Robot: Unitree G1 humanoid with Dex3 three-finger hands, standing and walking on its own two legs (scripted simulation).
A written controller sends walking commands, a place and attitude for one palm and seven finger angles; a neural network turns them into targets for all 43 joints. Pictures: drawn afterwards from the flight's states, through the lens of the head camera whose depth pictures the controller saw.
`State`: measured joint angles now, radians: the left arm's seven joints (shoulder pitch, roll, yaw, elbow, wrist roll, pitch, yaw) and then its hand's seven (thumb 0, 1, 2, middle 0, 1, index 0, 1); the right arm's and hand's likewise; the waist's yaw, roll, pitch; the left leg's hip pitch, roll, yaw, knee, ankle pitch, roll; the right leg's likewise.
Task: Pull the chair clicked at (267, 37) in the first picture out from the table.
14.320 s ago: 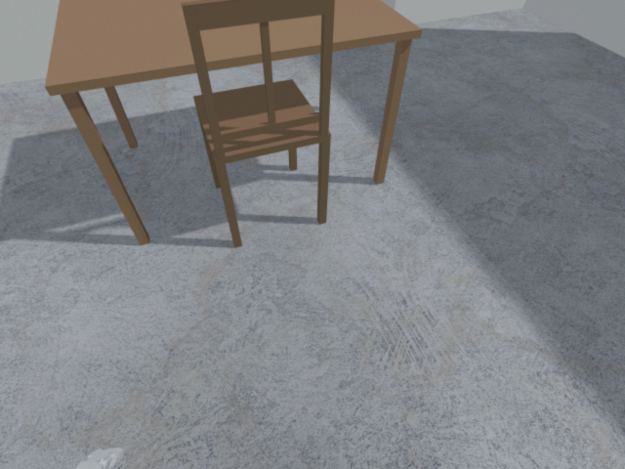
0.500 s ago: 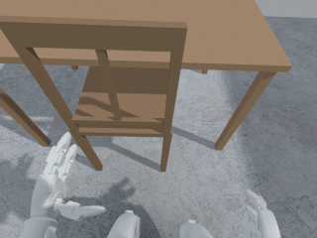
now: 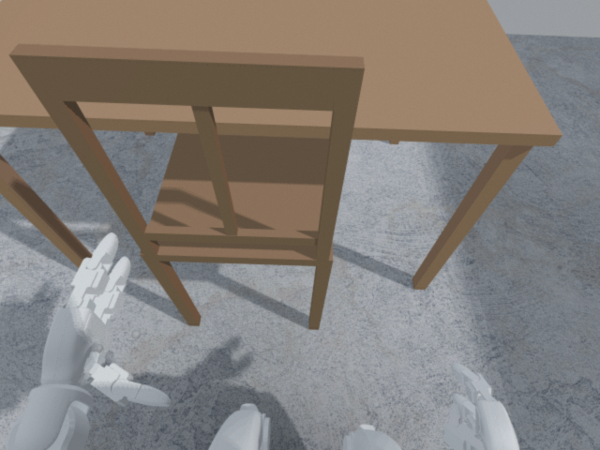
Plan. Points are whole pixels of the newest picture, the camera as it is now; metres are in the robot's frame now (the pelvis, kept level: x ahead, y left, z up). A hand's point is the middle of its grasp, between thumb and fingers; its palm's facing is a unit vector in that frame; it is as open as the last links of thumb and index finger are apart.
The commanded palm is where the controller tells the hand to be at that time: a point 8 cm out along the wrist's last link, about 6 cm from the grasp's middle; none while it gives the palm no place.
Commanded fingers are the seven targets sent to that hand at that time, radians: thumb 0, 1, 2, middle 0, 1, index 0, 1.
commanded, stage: raise the hand toward the chair's back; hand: left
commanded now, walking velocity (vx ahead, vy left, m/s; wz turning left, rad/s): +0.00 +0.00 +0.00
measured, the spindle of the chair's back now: (219, 180) +0.51 +0.16 +0.01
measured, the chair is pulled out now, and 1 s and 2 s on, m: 0.00 0.00 0.00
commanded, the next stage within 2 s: aim the fingers beside a spindle in 0.44 s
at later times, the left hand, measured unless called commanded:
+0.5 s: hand (139, 334) +0.24 +0.20 +0.05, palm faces +0.04 -1.00 -0.06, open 16.9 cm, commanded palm +0.22 +0.26 +0.05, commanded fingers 0.00 -0.50 0.30 -0.06 -0.08 -0.06 -0.08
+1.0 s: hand (171, 313) +0.28 +0.18 +0.03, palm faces +0.01 -1.00 -0.04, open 16.9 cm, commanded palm +0.26 +0.23 +0.03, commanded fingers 0.00 -0.50 0.30 -0.06 -0.08 -0.06 -0.08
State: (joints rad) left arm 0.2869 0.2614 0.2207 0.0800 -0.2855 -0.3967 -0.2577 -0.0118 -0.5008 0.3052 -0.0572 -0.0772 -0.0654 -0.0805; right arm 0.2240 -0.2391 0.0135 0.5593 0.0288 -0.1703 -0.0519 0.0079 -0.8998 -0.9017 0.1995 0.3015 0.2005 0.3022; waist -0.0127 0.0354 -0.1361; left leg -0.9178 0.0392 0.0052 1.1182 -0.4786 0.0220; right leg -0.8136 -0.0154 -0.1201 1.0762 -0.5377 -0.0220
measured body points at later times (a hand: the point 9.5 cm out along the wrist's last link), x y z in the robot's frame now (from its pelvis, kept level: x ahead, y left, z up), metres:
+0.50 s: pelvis +0.00 +0.00 +0.00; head +0.07 +0.01 +0.45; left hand +0.24 +0.26 +0.05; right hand +0.17 -0.24 -0.08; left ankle +0.03 +0.10 -0.66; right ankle -0.01 -0.11 -0.66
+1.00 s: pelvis -0.01 +0.00 -0.01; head +0.08 +0.00 +0.43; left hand +0.27 +0.23 +0.03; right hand +0.16 -0.25 -0.10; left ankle +0.03 +0.10 -0.66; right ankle -0.01 -0.11 -0.66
